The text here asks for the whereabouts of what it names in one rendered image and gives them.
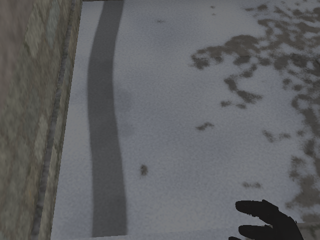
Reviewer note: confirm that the robot right hand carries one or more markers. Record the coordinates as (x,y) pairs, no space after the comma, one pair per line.
(284,227)

